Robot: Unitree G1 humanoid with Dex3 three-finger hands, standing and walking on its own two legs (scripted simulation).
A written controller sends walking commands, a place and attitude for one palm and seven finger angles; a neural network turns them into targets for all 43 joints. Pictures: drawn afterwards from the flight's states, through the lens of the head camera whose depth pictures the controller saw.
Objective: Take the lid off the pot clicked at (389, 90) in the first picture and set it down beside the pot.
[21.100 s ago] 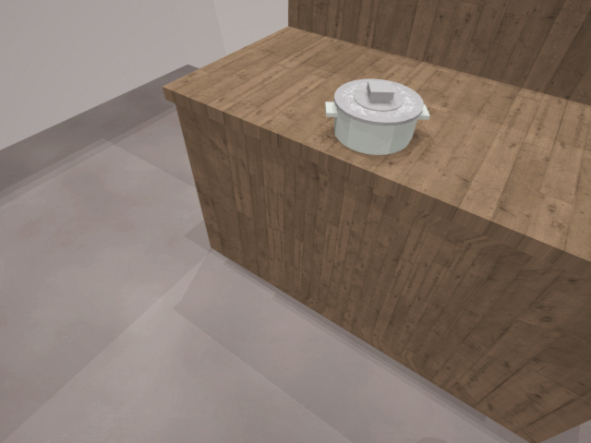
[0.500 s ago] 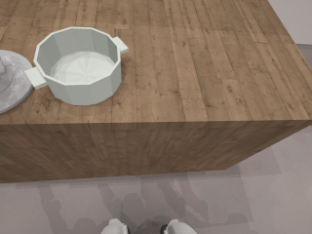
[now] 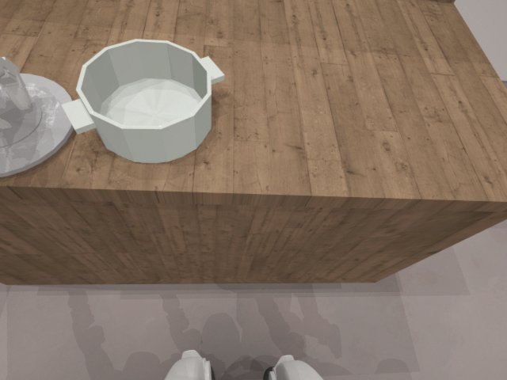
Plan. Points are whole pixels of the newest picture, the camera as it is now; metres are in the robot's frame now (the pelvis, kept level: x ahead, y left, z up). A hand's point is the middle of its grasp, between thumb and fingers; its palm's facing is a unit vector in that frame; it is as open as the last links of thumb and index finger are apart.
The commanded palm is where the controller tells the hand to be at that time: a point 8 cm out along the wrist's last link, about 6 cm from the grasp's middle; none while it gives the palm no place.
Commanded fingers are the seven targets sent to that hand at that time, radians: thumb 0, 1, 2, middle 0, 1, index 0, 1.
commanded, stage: open the fingers wide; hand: left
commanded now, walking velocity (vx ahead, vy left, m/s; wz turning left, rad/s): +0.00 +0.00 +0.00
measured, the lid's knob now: out of the picture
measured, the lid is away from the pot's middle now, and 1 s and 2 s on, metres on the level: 0.22 0.22 0.22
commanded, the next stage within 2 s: raise the empty hand in 0.86 s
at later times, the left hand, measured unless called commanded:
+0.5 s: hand out of the picture +0.47 +0.35 +0.09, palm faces -0.43 -0.13 -0.89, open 9.1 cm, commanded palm +0.51 +0.33 +0.14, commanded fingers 0.00 0.00 0.70 -0.38 -0.85 -0.38 -0.85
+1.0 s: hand out of the picture +0.47 +0.35 +0.09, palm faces -0.44 -0.12 -0.89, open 11.0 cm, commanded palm +0.51 +0.34 +0.15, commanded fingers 0.00 -0.03 0.68 -0.36 -0.84 -0.36 -0.84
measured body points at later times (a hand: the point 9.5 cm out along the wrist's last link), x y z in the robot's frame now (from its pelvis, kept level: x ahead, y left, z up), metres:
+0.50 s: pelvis +0.00 +0.00 +0.00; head +0.11 +0.03 +0.44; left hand +0.49 +0.35 +0.15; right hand +0.00 -0.28 -0.10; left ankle +0.02 +0.07 -0.70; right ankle -0.01 -0.16 -0.70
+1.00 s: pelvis -0.01 +0.01 +0.00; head +0.10 +0.05 +0.43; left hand +0.49 +0.35 +0.14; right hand -0.01 -0.28 -0.10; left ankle +0.02 +0.07 -0.70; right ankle -0.01 -0.16 -0.70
